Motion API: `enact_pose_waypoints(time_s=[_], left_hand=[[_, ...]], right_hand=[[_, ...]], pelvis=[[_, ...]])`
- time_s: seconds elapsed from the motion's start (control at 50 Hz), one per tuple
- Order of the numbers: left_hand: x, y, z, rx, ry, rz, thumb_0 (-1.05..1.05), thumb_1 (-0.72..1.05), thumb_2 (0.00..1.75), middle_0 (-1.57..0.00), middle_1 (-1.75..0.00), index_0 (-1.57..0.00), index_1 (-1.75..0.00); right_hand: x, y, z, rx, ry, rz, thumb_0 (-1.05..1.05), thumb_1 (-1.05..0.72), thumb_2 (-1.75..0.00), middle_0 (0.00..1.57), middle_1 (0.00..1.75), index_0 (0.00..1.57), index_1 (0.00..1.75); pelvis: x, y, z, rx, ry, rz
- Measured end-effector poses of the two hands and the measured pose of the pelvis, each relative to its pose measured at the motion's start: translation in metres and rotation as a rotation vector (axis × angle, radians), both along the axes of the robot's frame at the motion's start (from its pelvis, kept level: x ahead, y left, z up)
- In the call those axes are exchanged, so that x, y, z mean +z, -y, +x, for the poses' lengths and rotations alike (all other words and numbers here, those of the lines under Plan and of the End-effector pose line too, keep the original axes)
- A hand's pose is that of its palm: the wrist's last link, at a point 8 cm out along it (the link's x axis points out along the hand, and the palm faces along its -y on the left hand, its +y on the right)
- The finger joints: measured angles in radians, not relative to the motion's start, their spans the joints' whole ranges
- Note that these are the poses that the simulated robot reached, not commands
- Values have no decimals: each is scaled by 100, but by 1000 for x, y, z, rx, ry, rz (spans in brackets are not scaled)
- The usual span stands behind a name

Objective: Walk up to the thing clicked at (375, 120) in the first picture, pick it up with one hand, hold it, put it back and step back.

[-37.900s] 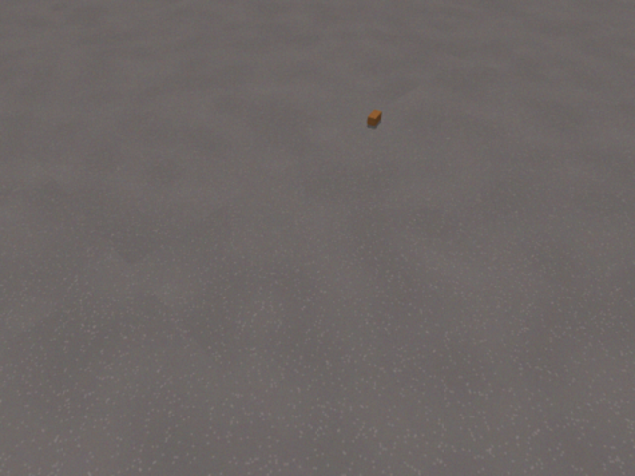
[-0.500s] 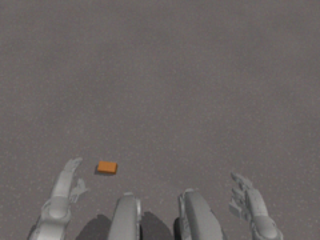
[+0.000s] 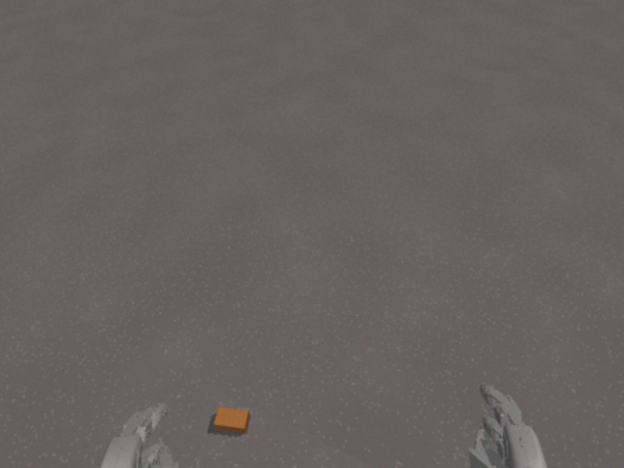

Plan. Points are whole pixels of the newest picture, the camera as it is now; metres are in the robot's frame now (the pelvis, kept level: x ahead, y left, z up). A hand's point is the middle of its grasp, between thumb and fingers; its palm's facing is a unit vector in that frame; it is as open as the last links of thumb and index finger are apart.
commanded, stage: home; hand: left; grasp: from above
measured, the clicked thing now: (232, 420) +0.41 +0.23 -0.69
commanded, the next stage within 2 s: stand in 1.94 s
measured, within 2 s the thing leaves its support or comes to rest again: neither
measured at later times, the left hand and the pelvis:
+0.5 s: hand out of the picture +0.16 +0.18 -0.05, palm faces +0.04 -0.98 -0.20, open 7.4 cm; pelvis +0.00 +0.00 +0.00, yaw +0 degrees
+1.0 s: hand out of the picture +0.16 +0.18 -0.05, palm faces +0.03 -0.98 -0.20, open 7.4 cm; pelvis +0.00 +0.00 +0.00, yaw +0 degrees
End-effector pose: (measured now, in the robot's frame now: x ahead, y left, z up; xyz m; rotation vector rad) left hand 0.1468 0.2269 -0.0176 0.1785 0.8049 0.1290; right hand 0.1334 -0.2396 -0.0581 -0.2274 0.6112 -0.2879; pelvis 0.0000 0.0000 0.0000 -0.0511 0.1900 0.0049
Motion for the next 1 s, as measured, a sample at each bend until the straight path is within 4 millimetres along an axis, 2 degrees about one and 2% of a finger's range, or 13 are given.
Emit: enact_pose_waypoints(time_s=[0.12, 0.24, 0.66, 1.0], left_hand=[[-2, 1, -4, 8, -15, -13, 1, 90, 90, -20, -30, -20, -30], [-5, 2, -4, 9, -18, -19, 1, 91, 90, -20, -30, -20, -30], [-4, 3, -1, -9, -14, -12, 1, 91, 90, -20, -30, -20, -30], [-2, 1, -5, -12, -4, -6, 1, 91, 90, -20, -30, -20, -30]], right_hand=[[9, -1, 18, 37, 51, -9, 1, -90, -90, 21, 30, 21, 30], [11, -1, 25, 60, 62, -18, 1, -90, -90, 21, 30, 21, 30], [0, 2, 3, 31, -3, -11, 1, -90, -90, 21, 30, 21, 30], [4, 2, 6, 39, 25, -17, 1, -90, -90, 21, 30, 21, 30]], pelvis=[[2, 2, 3, 7, 14, 4], [2, 4, 4, 10, 22, 6], [3, 3, 2, 1, 27, 8], [2, 2, -2, 1, 32, 7]])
